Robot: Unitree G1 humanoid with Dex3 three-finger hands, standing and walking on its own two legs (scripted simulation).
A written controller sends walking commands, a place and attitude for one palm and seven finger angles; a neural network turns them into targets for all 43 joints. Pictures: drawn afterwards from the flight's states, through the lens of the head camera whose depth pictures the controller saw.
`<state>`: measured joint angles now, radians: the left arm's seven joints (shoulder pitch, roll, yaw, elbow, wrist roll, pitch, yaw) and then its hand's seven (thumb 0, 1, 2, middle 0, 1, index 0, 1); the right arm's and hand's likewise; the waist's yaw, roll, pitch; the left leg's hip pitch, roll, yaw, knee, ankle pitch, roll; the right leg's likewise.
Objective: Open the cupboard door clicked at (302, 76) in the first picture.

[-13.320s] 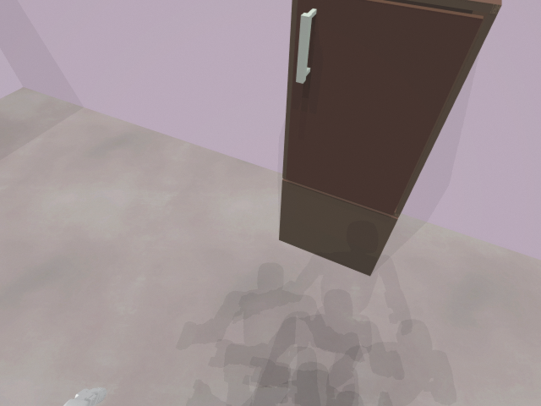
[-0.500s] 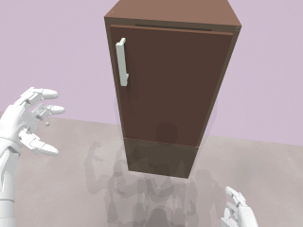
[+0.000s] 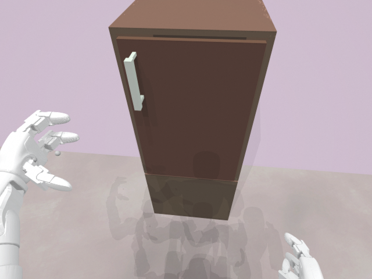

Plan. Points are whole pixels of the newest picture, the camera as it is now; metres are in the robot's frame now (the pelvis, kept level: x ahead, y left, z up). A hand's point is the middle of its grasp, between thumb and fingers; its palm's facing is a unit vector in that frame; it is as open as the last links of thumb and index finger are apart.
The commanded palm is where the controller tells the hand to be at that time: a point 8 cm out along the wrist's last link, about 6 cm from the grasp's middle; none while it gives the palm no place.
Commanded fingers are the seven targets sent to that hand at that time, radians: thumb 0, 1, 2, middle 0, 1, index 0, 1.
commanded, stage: raise the hand with hooked fingers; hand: left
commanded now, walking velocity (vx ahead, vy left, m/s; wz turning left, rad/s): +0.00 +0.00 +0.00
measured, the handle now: (135, 82) +0.58 +0.20 +0.14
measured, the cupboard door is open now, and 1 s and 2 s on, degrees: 0 0 0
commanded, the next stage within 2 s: move the hooked fingers beside the handle in 0.02 s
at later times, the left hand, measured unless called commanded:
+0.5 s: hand (76, 131) +0.35 +0.27 +0.16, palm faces +0.01 -1.00 -0.01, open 14.0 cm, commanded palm +0.33 +0.32 +0.16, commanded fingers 0.00 -0.50 0.30 -0.30 -1.20 -0.30 -1.20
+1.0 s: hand (88, 111) +0.43 +0.27 +0.15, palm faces -0.01 -1.00 +0.01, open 14.0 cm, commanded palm +0.41 +0.32 +0.15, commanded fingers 0.00 -0.50 0.30 -0.30 -1.20 -0.30 -1.20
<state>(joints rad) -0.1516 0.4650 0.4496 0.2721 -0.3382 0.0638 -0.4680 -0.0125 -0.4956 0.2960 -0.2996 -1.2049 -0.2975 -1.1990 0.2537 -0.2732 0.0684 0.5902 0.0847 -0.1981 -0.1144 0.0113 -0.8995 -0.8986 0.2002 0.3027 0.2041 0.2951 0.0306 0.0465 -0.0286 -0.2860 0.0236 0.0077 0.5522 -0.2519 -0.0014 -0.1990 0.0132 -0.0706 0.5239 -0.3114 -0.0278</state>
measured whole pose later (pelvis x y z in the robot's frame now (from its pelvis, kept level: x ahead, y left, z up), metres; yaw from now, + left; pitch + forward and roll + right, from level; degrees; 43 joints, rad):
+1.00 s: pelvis +0.00 +0.02 -0.01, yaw -1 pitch +5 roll -1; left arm -0.68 0.55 0.39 0.88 -0.22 -0.07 -0.42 -0.01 -0.50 0.30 -0.30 -1.20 -0.30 -1.20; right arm 0.34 -0.29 0.06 0.63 0.07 -0.10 -0.10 0.01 -0.90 -0.90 0.20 0.30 0.21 0.30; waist -0.05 0.01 -0.05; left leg -0.44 0.01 0.03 0.63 -0.28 0.03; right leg -0.35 0.00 -0.05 0.58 -0.32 0.00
